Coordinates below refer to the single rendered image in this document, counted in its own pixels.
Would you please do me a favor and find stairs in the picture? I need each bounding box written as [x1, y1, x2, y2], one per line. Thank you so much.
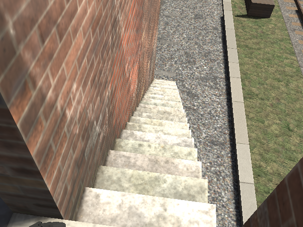
[75, 79, 216, 227]

